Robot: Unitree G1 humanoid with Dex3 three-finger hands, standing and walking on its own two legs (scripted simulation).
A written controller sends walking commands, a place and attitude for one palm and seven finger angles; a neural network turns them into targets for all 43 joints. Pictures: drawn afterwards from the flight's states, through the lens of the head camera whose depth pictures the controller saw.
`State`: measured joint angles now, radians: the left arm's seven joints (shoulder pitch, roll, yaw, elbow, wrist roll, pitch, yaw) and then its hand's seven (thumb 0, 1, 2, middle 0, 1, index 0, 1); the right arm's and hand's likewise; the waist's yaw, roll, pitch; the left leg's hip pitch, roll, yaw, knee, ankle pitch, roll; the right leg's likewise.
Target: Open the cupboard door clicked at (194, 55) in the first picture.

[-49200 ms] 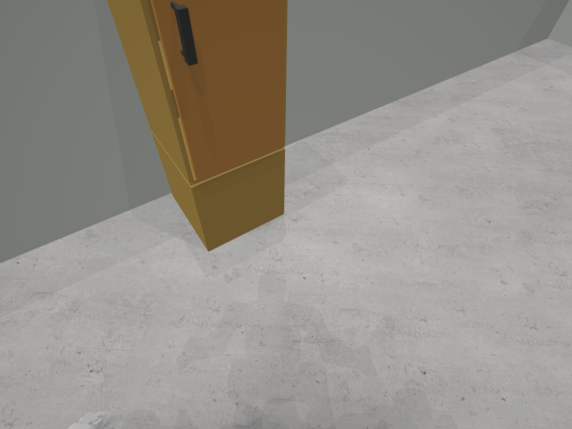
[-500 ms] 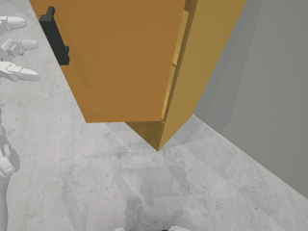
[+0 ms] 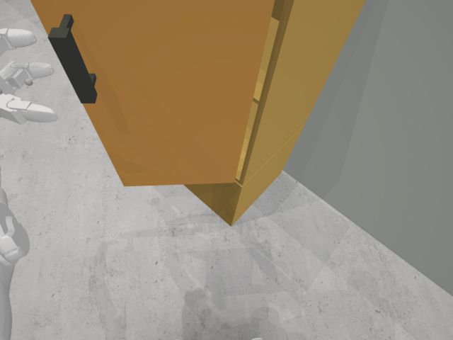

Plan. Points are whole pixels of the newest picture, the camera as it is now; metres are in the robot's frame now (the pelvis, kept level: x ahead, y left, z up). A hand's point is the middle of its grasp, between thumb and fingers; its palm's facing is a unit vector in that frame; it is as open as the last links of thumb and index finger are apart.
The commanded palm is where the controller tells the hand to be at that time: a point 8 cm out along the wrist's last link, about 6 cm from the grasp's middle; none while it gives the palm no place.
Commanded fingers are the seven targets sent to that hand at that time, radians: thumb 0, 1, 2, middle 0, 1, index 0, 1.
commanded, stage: move the hooked fingers beside the handle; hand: left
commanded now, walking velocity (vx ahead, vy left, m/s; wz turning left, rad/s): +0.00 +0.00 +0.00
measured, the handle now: (78, 61) +0.54 +0.21 +0.15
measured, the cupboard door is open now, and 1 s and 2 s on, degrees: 46 46 46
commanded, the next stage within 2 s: slide the fingers in behind the handle in 0.50 s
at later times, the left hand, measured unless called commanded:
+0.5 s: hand (29, 85) +0.48 +0.27 +0.16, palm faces +0.03 -1.00 +0.02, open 14.0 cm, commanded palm +0.47 +0.32 +0.15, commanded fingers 0.00 -0.50 0.30 -0.30 -1.20 -0.30 -1.20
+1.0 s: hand (46, 80) +0.50 +0.25 +0.15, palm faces +0.02 -1.00 +0.04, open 14.0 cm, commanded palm +0.47 +0.29 +0.15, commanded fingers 0.00 -0.50 0.30 -0.30 -1.20 -0.30 -1.20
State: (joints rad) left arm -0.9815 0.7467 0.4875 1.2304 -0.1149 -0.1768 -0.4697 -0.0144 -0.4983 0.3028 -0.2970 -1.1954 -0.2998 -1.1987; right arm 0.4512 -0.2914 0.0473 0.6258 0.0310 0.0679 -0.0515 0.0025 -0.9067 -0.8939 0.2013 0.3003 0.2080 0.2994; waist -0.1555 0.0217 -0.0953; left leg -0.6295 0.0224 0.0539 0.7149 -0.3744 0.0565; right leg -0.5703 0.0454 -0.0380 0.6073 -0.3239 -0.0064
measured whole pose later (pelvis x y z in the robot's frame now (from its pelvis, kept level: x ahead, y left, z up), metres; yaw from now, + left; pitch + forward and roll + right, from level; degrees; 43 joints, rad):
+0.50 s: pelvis -0.02 -0.01 +0.00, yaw +1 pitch +15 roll -3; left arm -1.06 0.76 0.44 1.31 -0.11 -0.19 -0.46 -0.01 -0.50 0.30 -0.30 -1.20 -0.30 -1.20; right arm 0.42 -0.31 0.06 0.63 0.04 0.05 -0.07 0.00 -0.91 -0.89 0.20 0.30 0.21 0.30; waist -0.16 0.02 -0.08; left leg -0.65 0.02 0.03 0.74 -0.36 0.05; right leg -0.59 0.04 -0.06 0.64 -0.32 -0.02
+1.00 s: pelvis -0.01 +0.00 +0.00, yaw +0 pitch +17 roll -3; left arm -1.04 0.70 0.45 1.24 -0.11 -0.19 -0.40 -0.01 -0.50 0.30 -0.30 -1.20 -0.30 -1.20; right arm 0.47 -0.29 0.05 0.64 0.02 0.04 -0.05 0.00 -0.91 -0.89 0.20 0.30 0.21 0.30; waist -0.17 0.02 -0.09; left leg -0.67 0.02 0.05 0.75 -0.37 0.06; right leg -0.60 0.04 -0.05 0.64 -0.32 0.00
